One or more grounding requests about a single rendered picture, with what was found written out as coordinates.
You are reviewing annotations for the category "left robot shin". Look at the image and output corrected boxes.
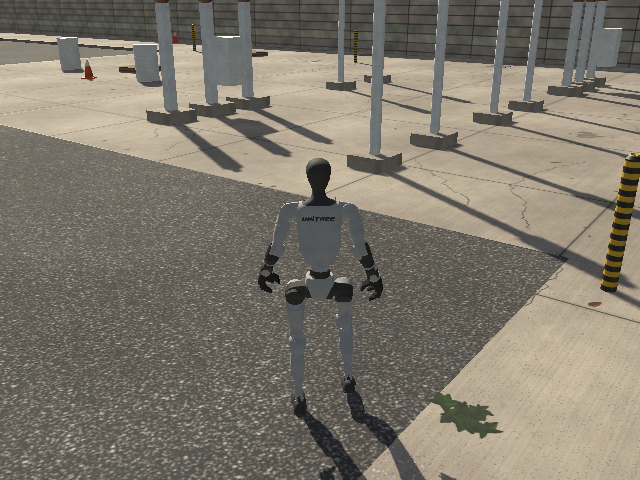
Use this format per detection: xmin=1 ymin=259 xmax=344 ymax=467
xmin=289 ymin=336 xmax=305 ymax=402

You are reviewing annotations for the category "robot head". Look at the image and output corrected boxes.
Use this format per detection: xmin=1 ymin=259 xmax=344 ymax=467
xmin=302 ymin=158 xmax=336 ymax=206

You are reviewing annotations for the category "robot left upper arm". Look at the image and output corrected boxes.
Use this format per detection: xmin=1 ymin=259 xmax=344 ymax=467
xmin=269 ymin=202 xmax=298 ymax=257

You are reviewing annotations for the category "robot left hand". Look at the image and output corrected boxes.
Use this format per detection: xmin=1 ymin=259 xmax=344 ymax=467
xmin=257 ymin=272 xmax=280 ymax=293

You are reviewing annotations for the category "robot left forearm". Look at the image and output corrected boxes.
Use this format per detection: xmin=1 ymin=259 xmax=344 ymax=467
xmin=260 ymin=241 xmax=279 ymax=277

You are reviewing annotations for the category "robot right hand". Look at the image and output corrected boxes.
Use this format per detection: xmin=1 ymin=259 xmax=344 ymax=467
xmin=360 ymin=277 xmax=383 ymax=301

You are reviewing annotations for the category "robot right upper arm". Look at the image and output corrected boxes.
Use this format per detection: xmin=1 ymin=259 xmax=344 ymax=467
xmin=340 ymin=201 xmax=368 ymax=257

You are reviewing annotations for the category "robot right forearm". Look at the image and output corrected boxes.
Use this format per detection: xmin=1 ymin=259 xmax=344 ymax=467
xmin=359 ymin=241 xmax=380 ymax=283

